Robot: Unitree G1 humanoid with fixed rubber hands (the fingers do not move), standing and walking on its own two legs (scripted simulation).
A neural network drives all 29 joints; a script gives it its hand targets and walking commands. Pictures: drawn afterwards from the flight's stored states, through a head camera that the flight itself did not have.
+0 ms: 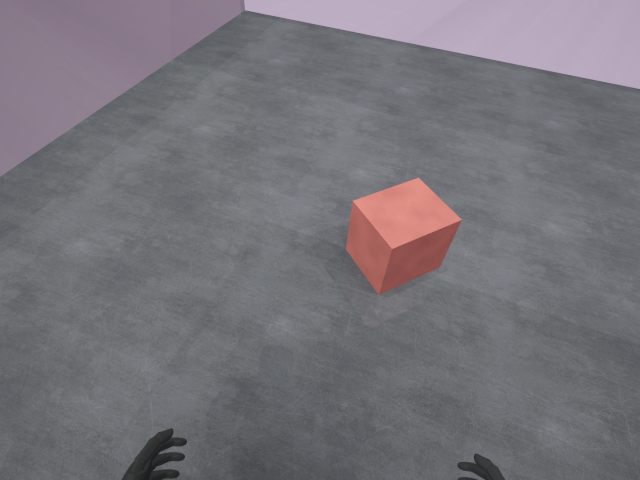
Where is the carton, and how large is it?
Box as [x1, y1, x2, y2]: [346, 178, 461, 294]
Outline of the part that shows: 419,178 354,200 352,203 346,249 378,294 438,267 461,220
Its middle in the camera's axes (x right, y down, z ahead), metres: +0.30 +0.00 +1.46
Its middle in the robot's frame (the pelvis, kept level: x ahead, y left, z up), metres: +1.02 -0.29 -0.62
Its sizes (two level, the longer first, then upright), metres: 0.295 0.246 0.277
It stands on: the floor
